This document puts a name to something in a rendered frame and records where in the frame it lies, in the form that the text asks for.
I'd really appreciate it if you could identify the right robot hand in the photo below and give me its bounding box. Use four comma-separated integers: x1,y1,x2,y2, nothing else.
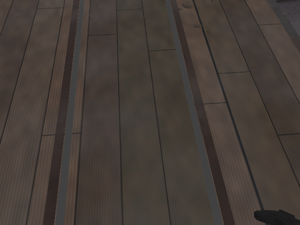
254,209,300,225

